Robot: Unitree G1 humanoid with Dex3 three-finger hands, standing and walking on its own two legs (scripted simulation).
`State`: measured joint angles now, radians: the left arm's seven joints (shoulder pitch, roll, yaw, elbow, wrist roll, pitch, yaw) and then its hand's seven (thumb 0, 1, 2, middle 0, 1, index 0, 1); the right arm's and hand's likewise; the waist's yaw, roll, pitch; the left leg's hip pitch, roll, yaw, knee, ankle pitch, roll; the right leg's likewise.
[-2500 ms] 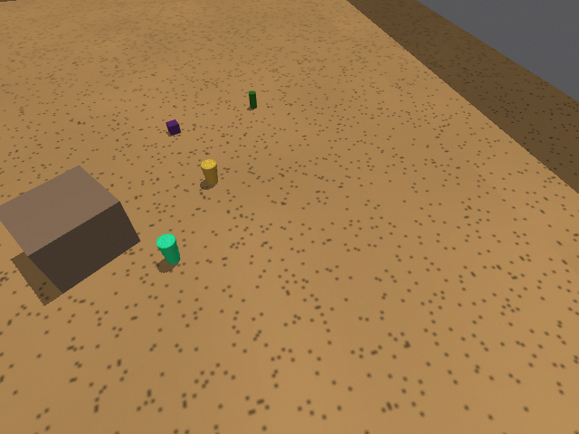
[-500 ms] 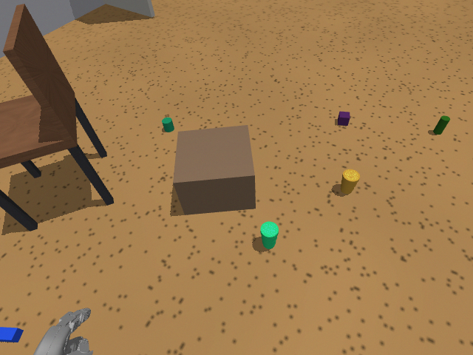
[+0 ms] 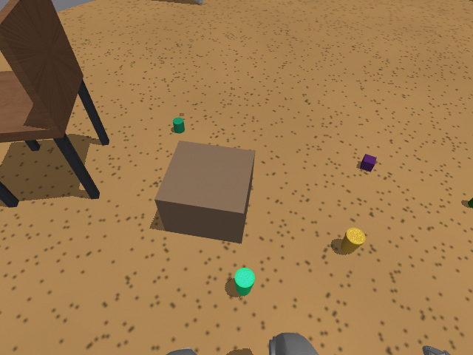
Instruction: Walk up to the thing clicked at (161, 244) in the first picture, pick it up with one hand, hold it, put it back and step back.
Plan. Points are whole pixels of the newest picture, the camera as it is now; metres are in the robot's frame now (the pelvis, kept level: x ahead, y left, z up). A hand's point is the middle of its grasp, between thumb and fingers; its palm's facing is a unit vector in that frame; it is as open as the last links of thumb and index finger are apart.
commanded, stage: walk up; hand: left
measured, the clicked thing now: (244, 283) +0.48 -0.02 -0.68
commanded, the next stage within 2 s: none
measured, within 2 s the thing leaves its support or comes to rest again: neither
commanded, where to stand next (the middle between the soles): +0.43 -0.53 m, yaw +45 degrees
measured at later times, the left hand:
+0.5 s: hand out of the picture +0.07 +0.04 -0.14, palm faces +0.31 -0.87 -0.38, open 7.4 cm
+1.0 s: hand (344, 325) +0.22 -0.19 -0.15, palm faces +0.48 -0.78 -0.40, open 7.4 cm
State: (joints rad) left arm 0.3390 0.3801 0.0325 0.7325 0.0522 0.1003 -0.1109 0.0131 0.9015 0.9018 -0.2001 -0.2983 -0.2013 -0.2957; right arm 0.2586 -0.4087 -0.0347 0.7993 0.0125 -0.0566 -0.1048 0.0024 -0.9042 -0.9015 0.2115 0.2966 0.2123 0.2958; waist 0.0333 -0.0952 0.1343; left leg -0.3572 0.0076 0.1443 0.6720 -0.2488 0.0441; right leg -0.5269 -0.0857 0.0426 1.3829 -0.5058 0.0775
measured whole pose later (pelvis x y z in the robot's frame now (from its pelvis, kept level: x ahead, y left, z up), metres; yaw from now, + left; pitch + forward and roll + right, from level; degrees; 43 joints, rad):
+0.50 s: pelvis +0.15 -0.25 +0.00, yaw +18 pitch +0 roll +1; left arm 0.35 0.46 0.12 0.72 0.07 0.07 -0.07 0.01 0.90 0.90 -0.20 -0.30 -0.20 -0.30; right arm 0.32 -0.45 -0.05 0.87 -0.01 -0.10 -0.08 0.00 -0.91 -0.90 0.21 0.30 0.21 0.30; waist 0.11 -0.08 0.09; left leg -0.51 0.00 0.14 0.75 -0.25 0.08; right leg -0.26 -0.04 -0.21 0.73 -0.48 -0.07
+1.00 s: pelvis +0.29 -0.49 -0.02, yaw +32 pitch -1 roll +1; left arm 0.26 0.45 0.12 0.71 0.06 0.08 -0.06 0.01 0.90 0.90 -0.20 -0.30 -0.20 -0.30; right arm 0.33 -0.49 -0.08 0.95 -0.03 -0.02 -0.14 0.01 -0.90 -0.90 0.21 0.30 0.21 0.30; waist 0.02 -0.06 0.06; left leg -0.67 0.05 -0.13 1.25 -0.51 0.03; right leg -0.43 -0.07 -0.07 0.96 -0.52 0.00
